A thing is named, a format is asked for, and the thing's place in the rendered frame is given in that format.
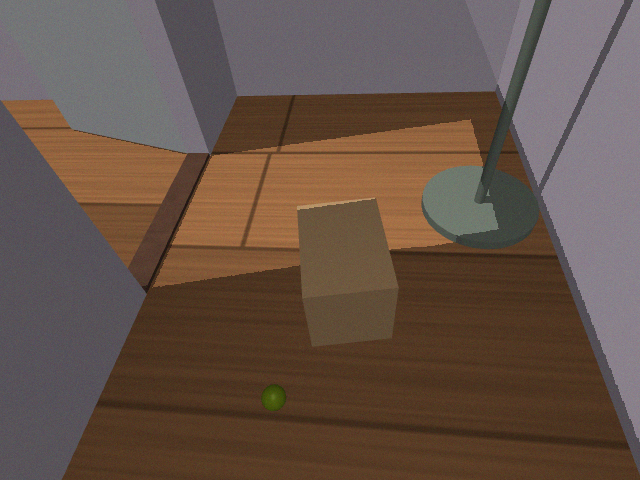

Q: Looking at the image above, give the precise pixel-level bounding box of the coat stand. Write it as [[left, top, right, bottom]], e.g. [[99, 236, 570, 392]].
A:
[[421, 0, 552, 249]]

